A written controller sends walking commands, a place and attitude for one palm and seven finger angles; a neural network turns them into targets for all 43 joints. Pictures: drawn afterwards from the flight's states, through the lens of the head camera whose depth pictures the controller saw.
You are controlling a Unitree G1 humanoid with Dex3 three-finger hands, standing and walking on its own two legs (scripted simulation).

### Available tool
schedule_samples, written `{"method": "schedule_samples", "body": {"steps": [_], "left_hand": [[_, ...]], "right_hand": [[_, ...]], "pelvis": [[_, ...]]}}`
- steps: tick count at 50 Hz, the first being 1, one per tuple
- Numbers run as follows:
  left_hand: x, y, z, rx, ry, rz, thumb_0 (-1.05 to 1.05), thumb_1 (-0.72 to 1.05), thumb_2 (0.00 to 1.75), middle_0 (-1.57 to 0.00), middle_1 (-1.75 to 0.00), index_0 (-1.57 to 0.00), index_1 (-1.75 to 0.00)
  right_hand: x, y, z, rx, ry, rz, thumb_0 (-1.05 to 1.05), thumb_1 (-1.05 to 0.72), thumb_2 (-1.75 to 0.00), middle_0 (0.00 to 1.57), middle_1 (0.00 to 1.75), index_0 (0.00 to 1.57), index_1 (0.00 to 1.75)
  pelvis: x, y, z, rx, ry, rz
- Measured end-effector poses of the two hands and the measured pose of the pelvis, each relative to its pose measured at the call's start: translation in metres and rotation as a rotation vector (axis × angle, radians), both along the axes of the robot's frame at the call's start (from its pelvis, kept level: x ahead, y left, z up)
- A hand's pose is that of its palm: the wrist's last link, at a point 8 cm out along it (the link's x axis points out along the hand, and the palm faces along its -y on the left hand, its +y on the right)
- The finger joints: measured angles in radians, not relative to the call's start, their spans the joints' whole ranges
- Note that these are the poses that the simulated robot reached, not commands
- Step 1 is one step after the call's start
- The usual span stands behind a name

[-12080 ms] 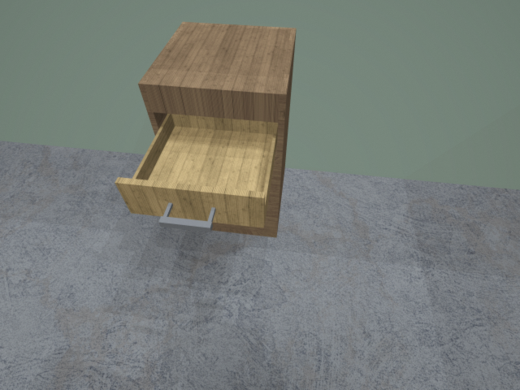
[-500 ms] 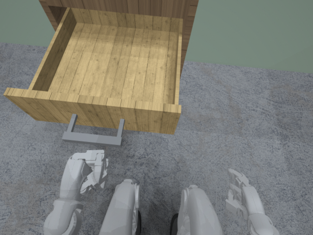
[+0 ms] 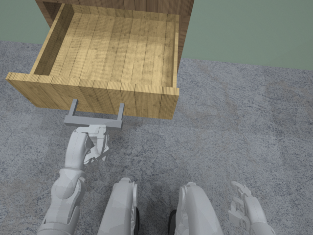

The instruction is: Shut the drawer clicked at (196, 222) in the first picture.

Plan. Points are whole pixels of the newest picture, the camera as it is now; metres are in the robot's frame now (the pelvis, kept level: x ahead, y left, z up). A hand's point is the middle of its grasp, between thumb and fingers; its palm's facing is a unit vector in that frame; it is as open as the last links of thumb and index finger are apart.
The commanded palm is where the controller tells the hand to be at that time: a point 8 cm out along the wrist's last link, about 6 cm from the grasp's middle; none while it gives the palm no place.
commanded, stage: push the drawer shut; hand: left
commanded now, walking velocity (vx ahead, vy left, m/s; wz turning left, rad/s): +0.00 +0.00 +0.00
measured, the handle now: (96, 114) +0.40 +0.18 +0.01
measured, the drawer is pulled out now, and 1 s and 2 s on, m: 0.26 0.14 0.02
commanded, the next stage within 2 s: none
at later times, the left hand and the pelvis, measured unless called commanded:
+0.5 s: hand (110, 125) +0.37 +0.14 +0.00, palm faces -0.08 -1.00 -0.04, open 3.1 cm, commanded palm +0.37 +0.19 +0.01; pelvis +0.00 +0.01 +0.00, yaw -1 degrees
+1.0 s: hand (115, 101) +0.44 +0.13 +0.01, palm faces -0.06 -1.00 -0.05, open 3.2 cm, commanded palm +0.43 +0.18 +0.01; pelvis +0.00 +0.01 +0.00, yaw -1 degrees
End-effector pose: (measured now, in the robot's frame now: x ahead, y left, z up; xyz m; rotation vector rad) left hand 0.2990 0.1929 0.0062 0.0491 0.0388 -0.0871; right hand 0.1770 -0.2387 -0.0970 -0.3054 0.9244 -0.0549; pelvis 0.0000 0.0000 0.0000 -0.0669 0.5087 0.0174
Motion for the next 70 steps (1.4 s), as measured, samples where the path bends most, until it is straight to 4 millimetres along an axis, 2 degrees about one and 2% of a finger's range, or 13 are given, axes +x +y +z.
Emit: {"method": "schedule_samples", "body": {"steps": [13, 32, 45, 58, 70], "left_hand": [[0.029, 0.001, 0.002, -0.008, -0.001, 0.000, 0.01, 0.82, 0.90, -1.40, -1.60, -1.40, -1.60], [0.074, 0.000, 0.000, -0.001, -0.023, 0.008, 0.00, 0.80, 0.90, -1.40, -1.60, -1.40, -1.60], [0.114, -0.002, 0.001, 0.003, -0.028, 0.023, 0.01, 0.80, 0.89, -1.40, -1.60, -1.40, -1.60], [0.135, -0.003, 0.002, 0.005, -0.038, 0.035, 0.03, 0.80, 0.89, -1.40, -1.60, -1.40, -1.60], [0.166, -0.004, 0.002, 0.007, -0.045, 0.042, 0.03, 0.78, 0.89, -1.40, -1.60, -1.40, -1.60]], "right_hand": [[-0.016, 0.000, 0.006, -0.011, 0.036, -0.034, 0.01, -0.90, -0.90, 0.20, 0.30, 0.20, 0.29], [-0.038, -0.001, -0.004, -0.022, 0.122, -0.067, 0.01, -0.90, -0.90, 0.20, 0.30, 0.20, 0.29], [-0.065, -0.010, -0.008, -0.035, 0.194, -0.116, 0.01, -0.90, -0.90, 0.20, 0.30, 0.20, 0.29], [-0.092, -0.015, -0.010, -0.034, 0.267, -0.149, 0.01, -0.90, -0.90, 0.20, 0.30, 0.20, 0.29], [-0.109, -0.019, -0.017, -0.051, 0.313, -0.155, 0.01, -0.90, -0.90, 0.20, 0.30, 0.20, 0.29]], "pelvis": [[-0.002, 0.007, 0.006, -0.002, 0.000, -0.008], [-0.003, 0.010, 0.004, -0.002, 0.015, -0.010], [-0.004, 0.008, 0.002, -0.002, 0.034, -0.017], [-0.003, 0.006, 0.003, 0.002, 0.045, -0.025], [-0.007, 0.005, -0.005, -0.002, 0.060, -0.027]]}}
